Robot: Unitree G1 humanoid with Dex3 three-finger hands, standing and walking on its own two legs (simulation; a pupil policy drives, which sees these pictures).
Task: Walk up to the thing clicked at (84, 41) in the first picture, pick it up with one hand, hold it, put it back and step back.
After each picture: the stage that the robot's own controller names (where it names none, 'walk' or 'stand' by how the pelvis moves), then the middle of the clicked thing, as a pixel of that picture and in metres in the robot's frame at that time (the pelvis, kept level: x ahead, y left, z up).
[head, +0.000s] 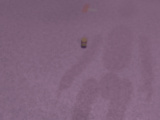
stand; (83, 43) +1.37 -0.04 -0.72
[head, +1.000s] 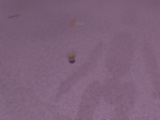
walk; (71, 57) +1.26 +0.22 -0.70
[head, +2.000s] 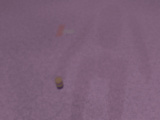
walk; (59, 83) +0.81 +0.27 -0.71
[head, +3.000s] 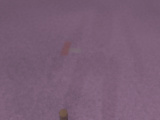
walk; (63, 115) +0.54 +0.15 -0.71
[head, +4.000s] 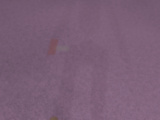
stand; out of the picture +0.43 +0.18 -0.71
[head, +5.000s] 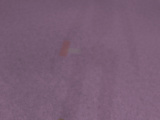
stand; out of the picture +0.42 +0.13 -0.71
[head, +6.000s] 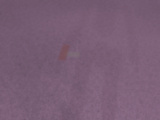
stand; out of the picture +0.41 +0.17 -0.72
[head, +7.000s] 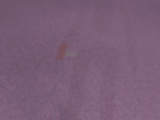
stand; out of the picture +0.40 +0.17 -0.73
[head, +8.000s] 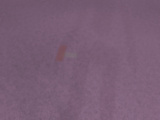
stand; out of the picture +0.39 +0.17 -0.73
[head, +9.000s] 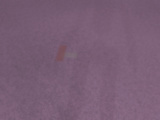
stand; out of the picture +0.39 +0.17 -0.73
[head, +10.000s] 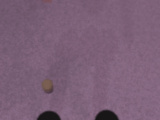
go down; (47, 86) +0.44 +0.16 -0.53
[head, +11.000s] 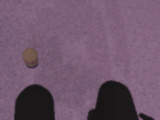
go down; (31, 58) +0.49 +0.19 -0.32
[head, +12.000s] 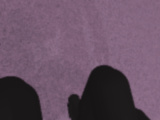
close in; out of the picture +0.47 +0.22 -0.25
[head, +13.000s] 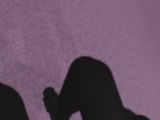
close; out of the picture +0.47 +0.25 -0.23
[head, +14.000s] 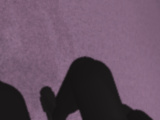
lift; out of the picture +0.44 +0.23 -0.24
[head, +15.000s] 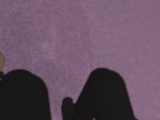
lift; out of the picture +0.36 +0.23 -0.17
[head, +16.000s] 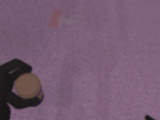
lift; (31, 91) +0.31 +0.16 +0.01
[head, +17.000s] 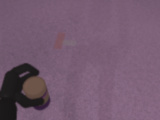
hold; (38, 94) +0.31 +0.15 +0.01
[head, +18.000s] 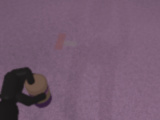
hold; (39, 91) +0.32 +0.15 +0.00
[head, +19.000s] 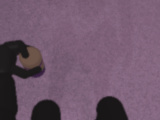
crouch; (33, 63) +0.41 +0.15 -0.08
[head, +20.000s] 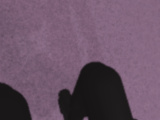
lower; out of the picture +0.46 +0.24 -0.21
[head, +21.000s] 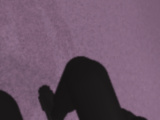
lower; out of the picture +0.46 +0.26 -0.24
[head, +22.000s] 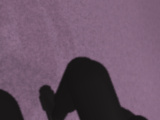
lower; out of the picture +0.46 +0.26 -0.24
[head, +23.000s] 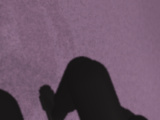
lower; out of the picture +0.46 +0.26 -0.25
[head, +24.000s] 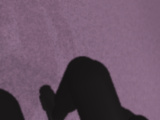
loosen; out of the picture +0.46 +0.26 -0.24
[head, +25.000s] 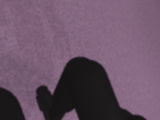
withdraw; out of the picture +0.45 +0.25 -0.25
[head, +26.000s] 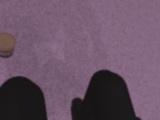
stand; (5, 46) +0.46 +0.21 -0.27
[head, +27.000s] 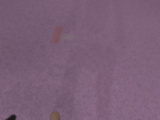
stand; (55, 118) +0.41 +0.14 -0.63
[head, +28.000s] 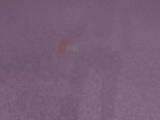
stand; out of the picture +0.41 +0.15 -0.67
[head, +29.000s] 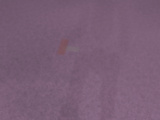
stand; out of the picture +0.41 +0.14 -0.67
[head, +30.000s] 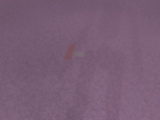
stand; out of the picture +0.43 +0.14 -0.72
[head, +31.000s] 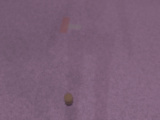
walk; (68, 99) +0.50 +0.10 -0.70
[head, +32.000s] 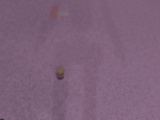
walk; (60, 73) +0.74 +0.12 -0.69
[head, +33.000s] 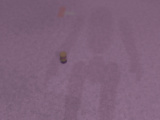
stand; (63, 57) +1.04 +0.19 -0.70
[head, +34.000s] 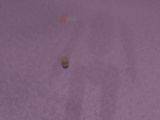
stand; (65, 62) +1.05 +0.17 -0.72
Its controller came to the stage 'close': yes
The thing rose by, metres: 0.72
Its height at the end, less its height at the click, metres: +0.00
